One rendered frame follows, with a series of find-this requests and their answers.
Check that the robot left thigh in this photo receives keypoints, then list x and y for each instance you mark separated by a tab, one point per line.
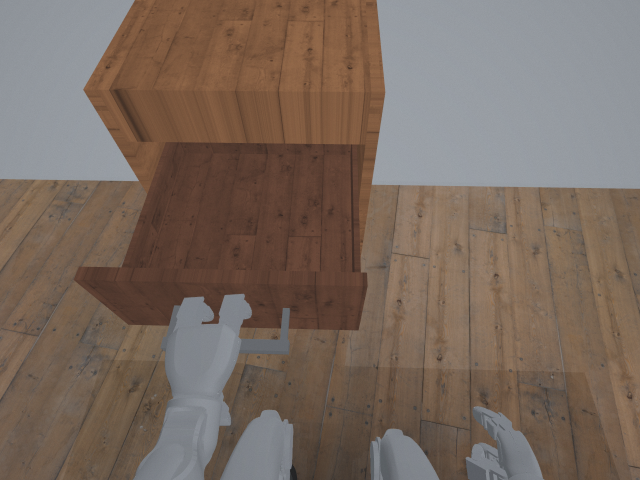
263	450

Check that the robot right hand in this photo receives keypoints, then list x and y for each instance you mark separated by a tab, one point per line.
514	454

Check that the robot left hand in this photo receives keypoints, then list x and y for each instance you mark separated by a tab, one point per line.
200	358

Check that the cabinet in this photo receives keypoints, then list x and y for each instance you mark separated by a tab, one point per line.
243	71

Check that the right robot shin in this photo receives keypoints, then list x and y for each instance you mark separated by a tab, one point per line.
393	432

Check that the handle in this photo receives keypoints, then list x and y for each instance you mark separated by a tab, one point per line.
249	346

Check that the drawer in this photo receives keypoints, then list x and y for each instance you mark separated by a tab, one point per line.
278	223

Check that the robot left forearm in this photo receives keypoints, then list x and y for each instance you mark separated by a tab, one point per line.
187	440

